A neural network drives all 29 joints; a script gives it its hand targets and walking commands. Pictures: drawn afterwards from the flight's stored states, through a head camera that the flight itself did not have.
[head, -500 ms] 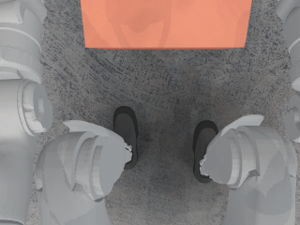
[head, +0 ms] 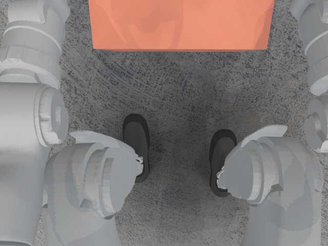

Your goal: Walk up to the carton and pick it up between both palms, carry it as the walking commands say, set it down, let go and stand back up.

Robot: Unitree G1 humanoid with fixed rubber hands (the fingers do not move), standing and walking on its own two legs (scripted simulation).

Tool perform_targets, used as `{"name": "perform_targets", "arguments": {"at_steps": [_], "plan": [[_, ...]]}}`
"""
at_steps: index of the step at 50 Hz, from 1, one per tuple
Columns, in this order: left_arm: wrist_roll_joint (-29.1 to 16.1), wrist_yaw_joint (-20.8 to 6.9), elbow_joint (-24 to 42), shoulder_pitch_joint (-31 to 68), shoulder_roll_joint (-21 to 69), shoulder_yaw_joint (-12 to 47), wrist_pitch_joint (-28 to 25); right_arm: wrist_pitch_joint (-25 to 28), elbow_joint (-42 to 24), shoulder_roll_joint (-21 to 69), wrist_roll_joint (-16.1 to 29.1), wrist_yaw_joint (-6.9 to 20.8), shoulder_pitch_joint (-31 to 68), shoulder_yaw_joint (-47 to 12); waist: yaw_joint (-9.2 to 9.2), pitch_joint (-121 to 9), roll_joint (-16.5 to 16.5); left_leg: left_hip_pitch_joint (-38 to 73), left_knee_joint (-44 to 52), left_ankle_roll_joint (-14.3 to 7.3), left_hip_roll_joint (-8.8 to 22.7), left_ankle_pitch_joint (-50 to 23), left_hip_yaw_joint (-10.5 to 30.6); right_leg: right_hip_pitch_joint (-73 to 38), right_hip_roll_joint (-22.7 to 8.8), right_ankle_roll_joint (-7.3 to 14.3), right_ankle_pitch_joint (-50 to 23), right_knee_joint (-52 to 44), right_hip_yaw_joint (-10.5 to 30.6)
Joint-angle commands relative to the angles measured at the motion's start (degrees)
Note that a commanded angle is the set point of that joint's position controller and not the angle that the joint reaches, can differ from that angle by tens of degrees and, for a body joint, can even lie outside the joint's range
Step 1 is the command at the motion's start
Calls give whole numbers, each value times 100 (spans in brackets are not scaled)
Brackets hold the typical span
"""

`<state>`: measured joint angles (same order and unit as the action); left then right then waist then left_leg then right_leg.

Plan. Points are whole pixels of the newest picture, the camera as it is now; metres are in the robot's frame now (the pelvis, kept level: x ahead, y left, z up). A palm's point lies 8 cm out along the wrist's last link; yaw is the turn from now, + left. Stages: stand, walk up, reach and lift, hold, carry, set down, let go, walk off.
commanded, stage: reach and lift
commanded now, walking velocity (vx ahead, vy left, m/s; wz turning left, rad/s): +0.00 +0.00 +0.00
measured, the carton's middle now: out of the picture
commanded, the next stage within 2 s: none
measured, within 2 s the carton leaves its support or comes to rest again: leaves its support in 1.04 s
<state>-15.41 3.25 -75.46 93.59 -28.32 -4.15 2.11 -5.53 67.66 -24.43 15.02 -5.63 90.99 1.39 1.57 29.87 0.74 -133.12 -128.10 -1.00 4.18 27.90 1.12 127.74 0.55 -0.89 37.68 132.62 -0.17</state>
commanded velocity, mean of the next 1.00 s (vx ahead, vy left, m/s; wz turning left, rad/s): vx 0.00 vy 0.00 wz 0.00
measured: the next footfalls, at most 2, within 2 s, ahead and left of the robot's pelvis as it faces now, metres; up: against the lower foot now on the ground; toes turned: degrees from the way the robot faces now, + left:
none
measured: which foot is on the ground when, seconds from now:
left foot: down 0.00-1.00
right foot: down 0.00-1.00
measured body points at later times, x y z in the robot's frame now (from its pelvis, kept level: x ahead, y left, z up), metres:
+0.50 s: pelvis +0.00 -0.01 +0.01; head +0.39 +0.01 +0.22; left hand +0.57 +0.22 -0.19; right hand +0.58 -0.16 -0.19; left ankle +0.13 +0.13 -0.31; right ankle +0.10 -0.12 -0.31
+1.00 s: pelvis +0.00 +0.00 +0.00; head +0.38 +0.01 +0.22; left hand +0.56 +0.24 -0.18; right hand +0.58 -0.15 -0.19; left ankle +0.13 +0.13 -0.31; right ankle +0.10 -0.12 -0.31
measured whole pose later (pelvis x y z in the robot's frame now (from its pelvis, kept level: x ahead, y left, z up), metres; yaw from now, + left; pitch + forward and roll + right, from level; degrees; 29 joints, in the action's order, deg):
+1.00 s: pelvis +0.00 +0.00 +0.00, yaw +0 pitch +33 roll +0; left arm -15.7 2.5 -68.5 92.1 -28.9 -1.8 9.1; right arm -9.5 62.9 -23.2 16.6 -5.7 89.8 1.3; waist 2.4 29.8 1.3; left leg -132.7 -127.5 -0.5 4.3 27.8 1.4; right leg 128.2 1.2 -0.2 36.9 132.2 -0.2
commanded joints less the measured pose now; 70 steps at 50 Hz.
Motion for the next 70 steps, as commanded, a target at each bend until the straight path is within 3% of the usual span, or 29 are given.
{"name": "perform_targets", "arguments": {"at_steps": [1,8,15,19,23,28,34,45,51,56,59,64,70], "plan": [[53,30,504,1510,-640,-44,-125,139,-621,-191,83,115,1678,-117,279,-6874,-31,4535,498,83,-297,-2049,-64,-2378,91,-118,-1876,-1217,-115],[146,33,414,1466,-315,-66,-171,187,-692,190,219,149,1871,-375,447,-6885,63,4510,547,61,-324,-2060,-113,-2450,151,-153,-1899,-1281,-95],[-9,-172,577,1644,439,213,-218,210,-840,983,377,284,2123,-734,444,-6781,119,4285,602,34,-334,-2008,-166,-2623,197,-141,-1994,-1372,-54],[-64,-454,698,1903,1449,459,-143,166,-929,2058,431,551,2441,-969,462,-6728,158,4126,641,15,-366,-1932,-186,-2637,237,-113,-2009,-1392,-41],[-25,-941,983,2350,2994,706,64,62,-1074,3582,351,1009,2880,-1080,447,-6571,159,3997,637,-26,-442,-1817,-218,-2463,316,-71,-1937,-1377,-67],[97,-1310,1260,2307,3744,681,346,-100,-1293,4224,250,1369,2938,-984,539,-6300,178,3865,602,-87,-491,-1712,-300,-2148,363,-32,-1757,-1340,-148],[71,-1513,1467,2101,4166,668,499,-223,-1489,4550,294,1569,2818,-1005,539,-6230,242,3968,563,-158,-518,-1842,-290,-2004,374,9,-1763,-1265,-202],[-201,-1519,2049,2290,4469,867,496,-234,-2050,4782,496,1547,3139,-1199,531,-7085,333,4381,495,-170,-536,-2236,-325,-2475,396,39,-2115,-1189,-263],[-634,-1413,2795,3099,4434,1284,442,-207,-2546,4705,559,1315,3584,-1266,326,-8541,268,4655,504,-67,-574,-2407,-417,-3324,429,69,-2615,-1229,-307],[-816,-1306,3206,3547,4335,1574,459,-246,-2573,4562,556,1185,3641,-1169,185,-9122,-10,5023,614,23,-585,-2287,-442,-3464,438,117,-2506,-1345,-359],[-709,-1270,2969,3410,4392,1517,528,-289,-2313,4544,468,1208,3527,-987,149,-8781,-147,5011,737,39,-590,-2030,-432,-3104,440,143,-2150,-1461,-396],[-165,-1372,2335,2818,4712,1036,672,-384,-1675,4771,66,1414,3089,-488,130,-7487,-235,4496,983,12,-597,-1537,-419,-2210,458,195,-1495,-1675,-420],[-45,-1430,2800,2869,5030,968,789,-482,-2224,5084,77,1533,3201,-601,210,-8295,-169,4943,1106,-33,-680,-2002,-396,-2380,488,176,-1798,-1776,-468]]}}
